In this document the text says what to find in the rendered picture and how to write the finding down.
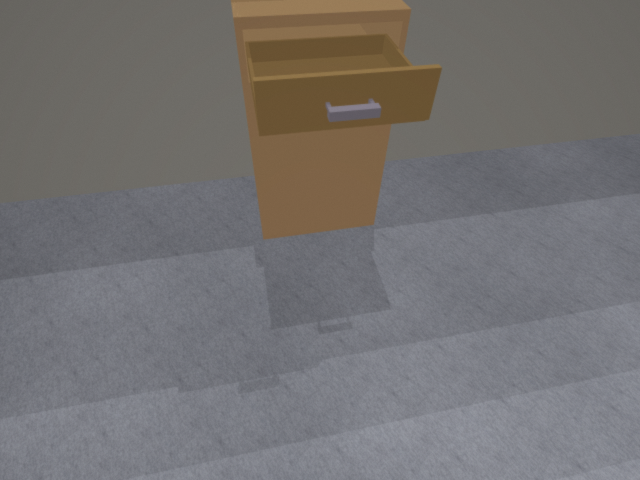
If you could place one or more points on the handle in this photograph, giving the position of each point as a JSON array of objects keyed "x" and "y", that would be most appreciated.
[{"x": 353, "y": 112}]

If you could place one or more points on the cabinet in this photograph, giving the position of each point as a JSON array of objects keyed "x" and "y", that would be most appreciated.
[{"x": 316, "y": 181}]

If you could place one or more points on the drawer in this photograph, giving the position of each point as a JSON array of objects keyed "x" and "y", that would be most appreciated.
[{"x": 292, "y": 79}]

